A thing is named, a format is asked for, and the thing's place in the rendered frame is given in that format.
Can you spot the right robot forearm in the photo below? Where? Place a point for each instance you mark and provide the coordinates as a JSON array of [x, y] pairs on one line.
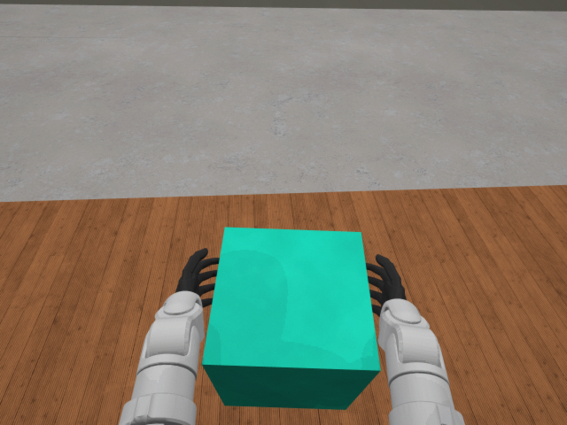
[[416, 371]]

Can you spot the carton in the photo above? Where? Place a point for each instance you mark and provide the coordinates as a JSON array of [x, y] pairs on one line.
[[291, 323]]

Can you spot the right robot hand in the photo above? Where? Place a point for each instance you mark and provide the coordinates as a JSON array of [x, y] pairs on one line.
[[390, 285]]

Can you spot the left robot hand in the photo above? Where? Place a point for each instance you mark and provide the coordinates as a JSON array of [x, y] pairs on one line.
[[191, 277]]

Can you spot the left robot forearm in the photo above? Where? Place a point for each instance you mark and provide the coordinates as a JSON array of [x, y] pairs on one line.
[[168, 366]]

